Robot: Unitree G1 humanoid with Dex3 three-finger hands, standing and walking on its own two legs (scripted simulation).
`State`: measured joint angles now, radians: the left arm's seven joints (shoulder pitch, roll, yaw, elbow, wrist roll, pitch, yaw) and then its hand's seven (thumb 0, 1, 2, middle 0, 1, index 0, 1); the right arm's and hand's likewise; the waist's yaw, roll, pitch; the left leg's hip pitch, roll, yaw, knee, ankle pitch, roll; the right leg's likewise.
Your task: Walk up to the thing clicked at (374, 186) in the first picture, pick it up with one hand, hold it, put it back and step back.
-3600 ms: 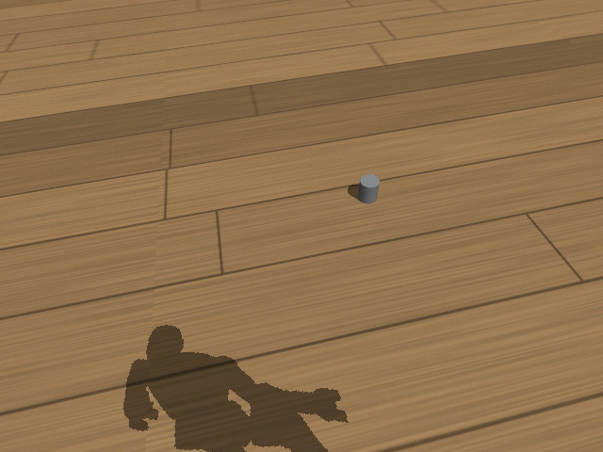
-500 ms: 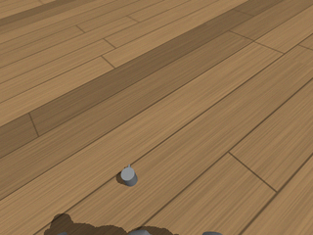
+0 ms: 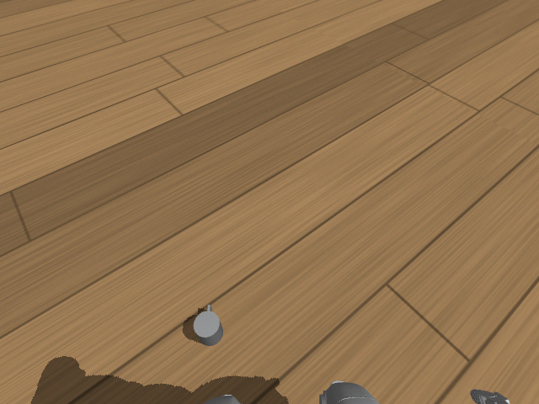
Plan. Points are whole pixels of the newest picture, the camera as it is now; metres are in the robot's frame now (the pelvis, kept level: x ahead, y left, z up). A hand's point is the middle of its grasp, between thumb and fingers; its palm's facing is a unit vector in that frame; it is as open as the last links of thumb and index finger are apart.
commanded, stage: walk up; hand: left
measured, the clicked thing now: (209, 323) +0.46 +0.23 -0.70
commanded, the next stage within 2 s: stand in 1.38 s
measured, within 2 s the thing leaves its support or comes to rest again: neither
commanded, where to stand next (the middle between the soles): +0.06 -0.01 m, yaw +2 degrees
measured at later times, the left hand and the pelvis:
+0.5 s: hand (140, 398) +0.16 +0.23 -0.13, palm faces -0.01 -0.95 -0.33, open 7.4 cm; pelvis +0.04 -0.01 +0.02, yaw +1 degrees
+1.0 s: hand out of the picture +0.12 +0.24 -0.13, palm faces +0.02 -0.94 -0.33, open 7.4 cm; pelvis +0.05 -0.01 +0.03, yaw +1 degrees
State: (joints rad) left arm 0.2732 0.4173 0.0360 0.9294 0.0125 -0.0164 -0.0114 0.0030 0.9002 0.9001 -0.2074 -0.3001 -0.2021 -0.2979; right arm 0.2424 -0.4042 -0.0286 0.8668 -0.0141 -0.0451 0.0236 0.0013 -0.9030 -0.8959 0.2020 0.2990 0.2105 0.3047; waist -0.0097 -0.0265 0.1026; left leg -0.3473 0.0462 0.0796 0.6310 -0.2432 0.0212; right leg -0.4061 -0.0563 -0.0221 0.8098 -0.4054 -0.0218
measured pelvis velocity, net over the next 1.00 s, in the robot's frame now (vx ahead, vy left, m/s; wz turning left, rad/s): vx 0.05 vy -0.01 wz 0.02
